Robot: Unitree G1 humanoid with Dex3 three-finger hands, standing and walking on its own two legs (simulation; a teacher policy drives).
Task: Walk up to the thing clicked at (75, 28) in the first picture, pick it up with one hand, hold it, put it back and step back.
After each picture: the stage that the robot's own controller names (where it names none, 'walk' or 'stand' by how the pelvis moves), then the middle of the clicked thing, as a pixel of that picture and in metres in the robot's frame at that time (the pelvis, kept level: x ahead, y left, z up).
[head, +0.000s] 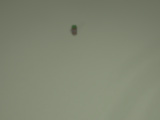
stand; (74, 30) +1.60 +0.09 -0.72
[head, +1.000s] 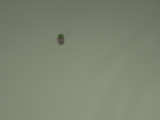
walk; (61, 39) +1.46 +0.15 -0.72
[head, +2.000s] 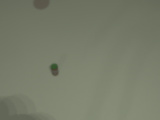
walk; (54, 69) +0.93 +0.22 -0.72
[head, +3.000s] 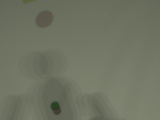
walk; (56, 108) +0.57 +0.25 -0.69
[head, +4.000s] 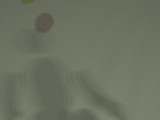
stand; out of the picture +0.40 +0.21 -0.72
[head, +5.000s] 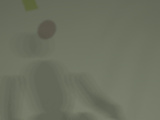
stand; out of the picture +0.38 +0.20 -0.73
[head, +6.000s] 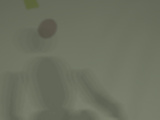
stand; out of the picture +0.37 +0.20 -0.73
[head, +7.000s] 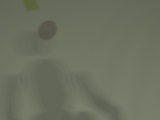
stand; out of the picture +0.37 +0.20 -0.73
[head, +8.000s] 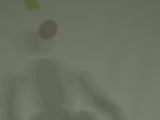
go down; out of the picture +0.37 +0.20 -0.73
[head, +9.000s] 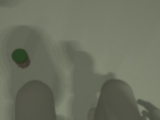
go down; (21, 59) +0.45 +0.25 -0.35
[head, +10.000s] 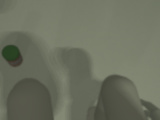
approach; (13, 56) +0.44 +0.27 -0.30
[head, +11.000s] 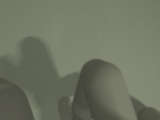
close in; out of the picture +0.42 +0.31 -0.22
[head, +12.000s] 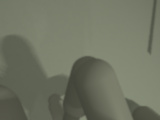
close; out of the picture +0.42 +0.32 -0.22
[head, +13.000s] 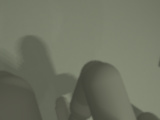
lift; out of the picture +0.39 +0.29 -0.19
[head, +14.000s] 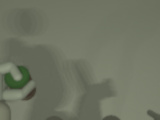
lift; (21, 84) +0.33 +0.20 +0.00
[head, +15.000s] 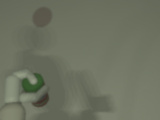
hold; (36, 90) +0.33 +0.17 +0.00
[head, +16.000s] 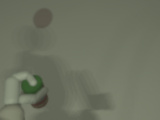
hold; (35, 92) +0.32 +0.17 -0.01
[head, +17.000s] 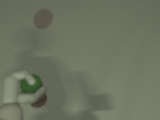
crouch; (34, 91) +0.33 +0.18 -0.01
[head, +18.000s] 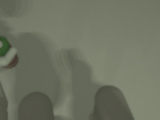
crouch; (3, 53) +0.44 +0.24 -0.09
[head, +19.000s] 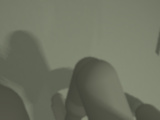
lower; out of the picture +0.41 +0.33 -0.23
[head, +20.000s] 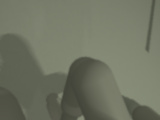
lower; out of the picture +0.41 +0.34 -0.22
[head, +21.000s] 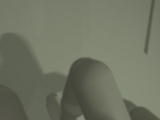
lower; out of the picture +0.41 +0.34 -0.23
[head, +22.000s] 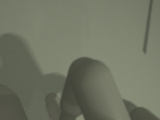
lower; out of the picture +0.41 +0.33 -0.23
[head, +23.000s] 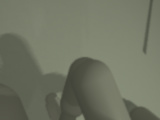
loosen; out of the picture +0.41 +0.33 -0.23
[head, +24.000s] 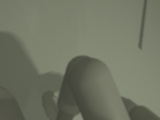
withdraw; out of the picture +0.41 +0.33 -0.23
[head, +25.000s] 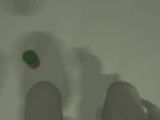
walk; (31, 60) +0.46 +0.26 -0.36
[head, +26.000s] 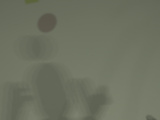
stand; out of the picture +0.39 +0.20 -0.66
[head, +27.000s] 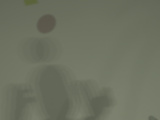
stand; out of the picture +0.40 +0.22 -0.67
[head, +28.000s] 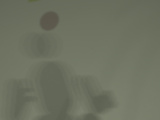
stand; out of the picture +0.40 +0.22 -0.67
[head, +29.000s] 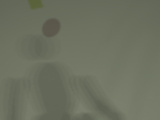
stand; out of the picture +0.41 +0.21 -0.72
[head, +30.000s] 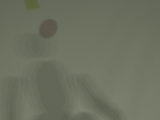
stand; out of the picture +0.39 +0.21 -0.73
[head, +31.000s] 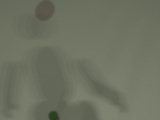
walk; (54, 117) +0.41 +0.22 -0.71
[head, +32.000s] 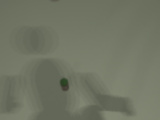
walk; (64, 84) +0.62 +0.16 -0.69
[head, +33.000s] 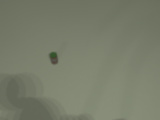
walk; (54, 58) +0.93 +0.23 -0.70
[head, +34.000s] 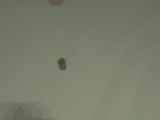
stand; (62, 64) +1.00 +0.19 -0.70
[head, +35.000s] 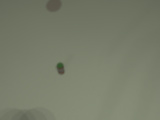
stand; (60, 68) +1.00 +0.21 -0.73
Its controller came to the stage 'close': yes
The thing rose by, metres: 0.70
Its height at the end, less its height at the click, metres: +0.00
